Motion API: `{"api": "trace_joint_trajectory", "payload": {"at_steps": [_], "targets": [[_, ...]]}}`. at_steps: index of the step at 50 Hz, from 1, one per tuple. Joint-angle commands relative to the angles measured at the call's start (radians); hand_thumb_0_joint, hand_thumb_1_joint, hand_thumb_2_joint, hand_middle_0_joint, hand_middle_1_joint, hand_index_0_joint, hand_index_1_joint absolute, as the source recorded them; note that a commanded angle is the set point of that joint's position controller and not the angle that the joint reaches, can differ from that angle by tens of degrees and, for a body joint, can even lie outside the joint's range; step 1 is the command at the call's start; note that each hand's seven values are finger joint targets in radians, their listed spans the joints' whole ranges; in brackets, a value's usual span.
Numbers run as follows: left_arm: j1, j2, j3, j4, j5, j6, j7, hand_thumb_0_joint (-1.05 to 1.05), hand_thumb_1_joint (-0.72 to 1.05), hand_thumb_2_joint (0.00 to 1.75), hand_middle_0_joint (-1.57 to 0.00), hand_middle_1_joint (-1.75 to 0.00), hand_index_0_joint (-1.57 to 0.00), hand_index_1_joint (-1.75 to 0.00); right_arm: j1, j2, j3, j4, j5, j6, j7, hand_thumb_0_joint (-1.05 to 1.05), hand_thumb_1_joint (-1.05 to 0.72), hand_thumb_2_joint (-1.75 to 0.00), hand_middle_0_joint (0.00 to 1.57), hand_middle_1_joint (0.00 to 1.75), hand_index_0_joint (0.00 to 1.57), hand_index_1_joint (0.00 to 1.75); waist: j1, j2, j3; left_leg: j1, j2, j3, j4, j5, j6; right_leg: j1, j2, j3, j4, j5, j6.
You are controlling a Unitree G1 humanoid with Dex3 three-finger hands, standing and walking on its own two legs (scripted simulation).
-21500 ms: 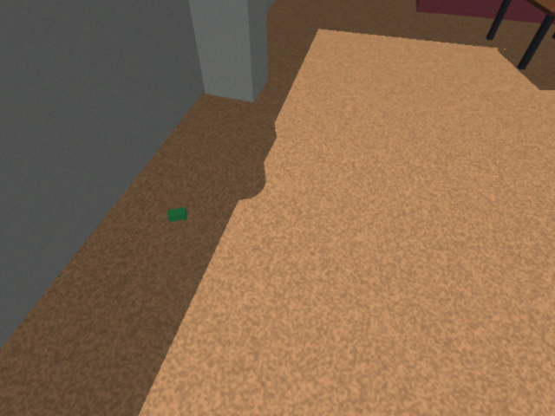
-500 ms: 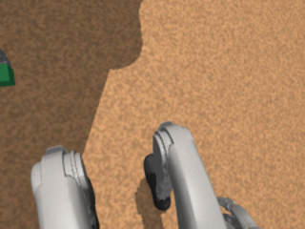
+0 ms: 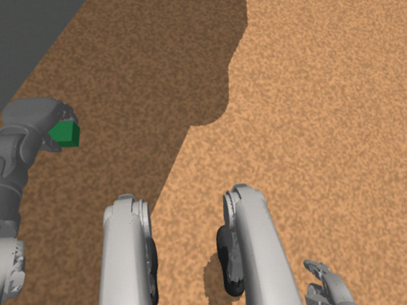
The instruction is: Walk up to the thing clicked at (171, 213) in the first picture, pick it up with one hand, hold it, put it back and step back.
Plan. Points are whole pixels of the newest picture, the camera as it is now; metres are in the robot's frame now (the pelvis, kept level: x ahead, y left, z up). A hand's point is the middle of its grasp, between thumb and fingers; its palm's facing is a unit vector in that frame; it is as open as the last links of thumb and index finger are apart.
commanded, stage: lift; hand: left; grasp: from above
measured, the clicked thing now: (55, 134) +0.46 +0.29 -0.13
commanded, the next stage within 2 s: hold in 1.10 s
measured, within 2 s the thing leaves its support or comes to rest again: neither
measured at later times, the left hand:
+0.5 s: hand out of the picture +0.36 +0.27 +0.12, palm faces -0.46 -0.10 -0.88, open 7.3 cm
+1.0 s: hand out of the picture +0.37 +0.25 +0.22, palm faces -0.45 -0.08 -0.89, open 7.3 cm
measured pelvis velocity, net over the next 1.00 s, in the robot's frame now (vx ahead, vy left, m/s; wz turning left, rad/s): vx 0.06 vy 0.00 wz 0.05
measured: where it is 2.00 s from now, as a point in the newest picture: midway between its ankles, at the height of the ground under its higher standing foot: (190, 279)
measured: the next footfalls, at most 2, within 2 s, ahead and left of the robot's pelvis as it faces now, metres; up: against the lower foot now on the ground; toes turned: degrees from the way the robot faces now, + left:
none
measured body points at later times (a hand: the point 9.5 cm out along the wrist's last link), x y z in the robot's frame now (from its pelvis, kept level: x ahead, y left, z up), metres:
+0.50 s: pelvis +0.02 +0.00 +0.19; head +0.12 +0.02 +0.62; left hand +0.38 +0.27 +0.17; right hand +0.14 -0.26 +0.07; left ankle +0.09 +0.12 -0.39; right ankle +0.10 -0.14 -0.39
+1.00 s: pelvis +0.06 +0.00 +0.29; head +0.12 +0.01 +0.74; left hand +0.39 +0.25 +0.27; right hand +0.17 -0.26 +0.17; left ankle +0.09 +0.12 -0.39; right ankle +0.10 -0.14 -0.39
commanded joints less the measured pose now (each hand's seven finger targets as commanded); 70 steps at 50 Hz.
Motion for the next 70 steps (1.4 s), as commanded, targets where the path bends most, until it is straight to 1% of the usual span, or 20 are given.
{"api": "trace_joint_trajectory", "payload": {"at_steps": [1,2,5,13,17,22,24,25,26,29,35,38,42,45,48,56,60,64,65,70], "targets": [[-0.329,0.278,0.094,-0.281,-0.02,0.011,0.072,0.0,0.75,0.24,-1.05,-0.33,-1.1,-0.28,0.153,-0.202,-0.099,-0.049,0.018,-0.017,-0.028,0.0,-0.9,-0.9,0.2,0.3,0.2,0.3,-0.009,0.232,-0.735,0.688,-0.01,0.0,-0.386,0.075,0.019,0.385,0.035,-0.055,-0.285,0.165,-0.07],[-0.292,0.278,0.104,-0.276,-0.022,0.022,0.079,0.0,0.76,0.25,-1.06,-0.32,-1.11,-0.27,0.147,-0.198,-0.101,-0.048,0.021,-0.018,-0.032,0.0,-0.9,-0.9,0.2,0.3,0.2,0.3,-0.002,0.21,-0.717,0.694,-0.014,0.007,-0.401,0.078,0.022,0.413,0.033,-0.05,-0.313,0.163,-0.068],[-0.261,0.231,0.08,-0.297,-0.033,0.053,0.086,0.0,0.77,0.27,-1.07,-0.31,-1.11,-0.27,0.129,-0.186,-0.104,-0.04,0.03,-0.02,-0.043,0.0,-0.9,-0.9,0.2,0.3,0.2,0.3,-0.002,0.188,-0.683,0.754,-0.012,0.006,-0.474,0.079,0.023,0.483,0.031,-0.043,-0.389,0.161,-0.062],[-0.029,0.122,0.014,-0.36,-0.076,0.132,0.056,0.0,0.78,0.27,-1.08,-0.33,-1.12,-0.28,0.064,-0.145,-0.097,-0.042,0.055,-0.04,-0.076,0.0,-0.9,-0.9,0.2,0.3,0.2,0.3,0.036,0.107,-0.564,0.895,-0.01,0.03,-0.685,0.042,0.019,0.731,0.04,-0.018,-0.622,0.123,-0.06],[-0.003,0.12,0.022,-0.404,-0.082,0.13,0.059,0.0,0.78,0.23,-1.09,-0.27,-1.13,-0.23,0.05,-0.131,-0.093,-0.03,0.061,-0.064,-0.097,0.0,-0.9,-0.9,0.2,0.3,0.2,0.3,0.038,0.098,-0.486,0.959,-0.009,0.032,-0.778,0.022,0.017,0.815,0.04,-0.002,-0.713,0.108,-0.059],[-0.016,0.067,-0.009,-0.373,-0.06,0.109,0.095,0.0,0.71,0.17,-1.04,-0.25,-1.08,-0.21,0.051,-0.118,-0.087,-0.005,0.06,-0.099,-0.116,0.0,-0.9,-0.9,0.2,0.3,0.2,0.3,0.031,0.102,-0.399,1.086,-0.003,0.01,-0.92,0.007,0.009,0.904,0.043,0.007,-0.827,0.111,-0.057],[0.018,0.05,-0.014,-0.333,-0.053,0.109,0.112,0.0,0.73,0.16,-1.04,-0.28,-1.09,-0.23,0.055,-0.121,-0.091,0.005,0.064,-0.112,-0.116,0.0,-0.9,-0.9,0.2,0.3,0.2,0.3,0.047,0.084,-0.371,1.137,-0.002,0.001,-0.978,0.005,0.006,0.95,0.045,0.009,-0.876,0.108,-0.057],[0.036,0.014,-0.045,-0.311,-0.045,0.111,0.117,0.0,0.74,0.16,-1.05,-0.28,-1.09,-0.23,0.057,-0.115,-0.09,0.009,0.063,-0.117,-0.115,0.0,-0.9,-0.9,0.2,0.3,0.2,0.3,0.039,0.085,-0.345,1.148,-0.004,0.015,-0.991,0.021,0.004,0.966,0.046,0.012,-0.905,0.116,-0.058],[0.029,0.025,-0.033,-0.311,-0.047,0.112,0.125,0.0,0.75,0.18,-1.05,-0.3,-1.1,-0.25,0.061,-0.119,-0.095,0.013,0.064,-0.122,-0.114,0.0,-0.9,-0.9,0.2,0.3,0.2,0.3,0.046,0.074,-0.349,1.169,-0.005,0.015,-1.012,0.02,0.005,0.997,0.048,0.015,-0.932,0.11,-0.057],[0.018,-0.017,-0.072,-0.295,-0.034,0.118,0.14,0.0,0.79,0.19,-1.08,-0.29,-1.13,-0.25,0.062,-0.115,-0.099,0.022,0.066,-0.135,-0.112,0.0,-0.9,-0.9,0.2,0.3,0.2,0.3,0.048,0.091,-0.335,1.245,-0.004,0.024,-1.068,0.063,-0.003,1.048,0.049,0.019,-0.99,0.142,-0.058],[0.033,-0.053,-0.101,-0.234,-0.03,0.136,0.167,0.0,0.82,0.22,-1.11,-0.33,-1.16,-0.28,0.077,-0.103,-0.099,0.026,0.07,-0.149,-0.111,0.0,-0.91,-0.9,0.2,0.3,0.2,0.3,0.053,0.029,-0.294,1.335,-0.021,0.069,-1.14,0.184,0.0,1.191,0.05,0.034,-1.118,0.215,-0.057],[0.027,-0.027,-0.076,-0.222,-0.025,0.142,0.185,0.0,0.82,0.25,-1.12,-0.33,-1.16,-0.29,0.086,-0.105,-0.105,0.03,0.068,-0.154,-0.109,0.0,-0.9,-0.9,0.2,0.3,0.2,0.3,0.069,0.046,-0.286,1.392,-0.019,0.071,-1.19,0.216,-0.005,1.242,0.049,0.034,-1.153,0.244,-0.056],[0.027,-0.059,-0.103,-0.214,-0.012,0.153,0.199,0.0,0.81,0.21,-1.1,-0.32,-1.15,-0.27,0.081,-0.097,-0.105,0.029,0.07,-0.153,-0.106,0.0,-0.91,-0.9,0.2,0.3,0.2,0.3,0.077,0.042,-0.285,1.466,-0.022,0.076,-1.239,0.299,-0.009,1.303,0.05,0.035,-1.194,0.315,-0.058],[0.058,-0.055,-0.09,-0.201,-0.015,0.163,0.199,0.0,0.77,0.24,-1.09,-0.3,-1.12,-0.26,0.089,-0.102,-0.112,0.025,0.072,-0.147,-0.104,0.0,-0.9,-0.9,0.2,0.3,0.2,0.3,0.092,0.019,-0.273,1.503,-0.023,0.081,-1.274,0.346,-0.01,1.363,0.051,0.037,-1.228,0.354,-0.057],[0.035,-0.091,-0.122,-0.219,-0.025,0.174,0.187,0.0,0.79,0.22,-1.1,-0.29,-1.14,-0.25,0.088,-0.102,-0.116,0.025,0.071,-0.142,-0.102,0.0,-0.9,-0.9,0.2,0.3,0.2,0.3,0.083,0.02,-0.281,1.566,-0.022,0.086,-1.301,0.395,-0.011,1.399,0.051,0.036,-1.26,0.4,-0.056],[0.101,-0.081,-0.115,-0.233,-0.034,0.18,0.153,0.0,0.75,0.22,-1.08,-0.25,-1.12,-0.21,0.091,-0.1,-0.118,0.017,0.076,-0.121,-0.106,0.0,-0.9,-0.9,0.2,0.3,0.2,0.3,0.099,-0.003,-0.252,1.644,-0.027,0.097,-1.369,0.493,-0.009,1.491,0.05,0.039,-1.327,0.483,-0.056],[0.064,-0.077,-0.114,-0.297,-0.035,0.17,0.141,0.0,0.76,0.23,-1.09,-0.25,-1.12,-0.21,0.078,-0.101,-0.12,0.007,0.077,-0.113,-0.107,0.0,-0.9,-0.9,0.2,0.3,0.2,0.3,0.106,0.022,-0.247,1.687,-0.025,0.1,-1.405,0.506,-0.013,1.513,0.053,0.036,-1.355,0.485,-0.058],[0.077,-0.089,-0.129,-0.294,-0.023,0.169,0.125,0.0,0.74,0.16,-1.06,-0.23,-1.11,-0.18,0.077,-0.106,-0.122,0.008,0.078,-0.105,-0.107,0.0,-0.9,-0.9,0.2,0.3,0.2,0.3,0.096,0.023,-0.238,1.725,-0.021,0.098,-1.425,0.555,-0.017,1.526,0.056,0.032,-1.367,0.517,-0.061],[0.088,-0.074,-0.12,-0.304,-0.021,0.168,0.121,0.0,0.75,0.17,-1.06,-0.23,-1.11,-0.18,0.072,-0.106,-0.122,0.005,0.079,-0.103,-0.108,0.0,-0.9,-0.9,0.2,0.3,0.2,0.3,0.113,0.021,-0.238,1.737,-0.022,0.102,-1.432,0.57,-0.016,1.553,0.056,0.031,-1.378,0.528,-0.06],[0.107,-0.091,-0.124,-0.308,-0.032,0.162,0.099,0.0,0.79,0.21,-1.1,-0.23,-1.14,-0.19,0.061,-0.1,-0.118,-0.004,0.08,-0.095,-0.109,0.0,-0.9,-0.89,0.2,0.3,0.2,0.3,0.105,-0.009,-0.215,1.739,-0.032,0.114,-1.449,0.575,-0.008,1.596,0.05,0.046,-1.41,0.563,-0.053]]}}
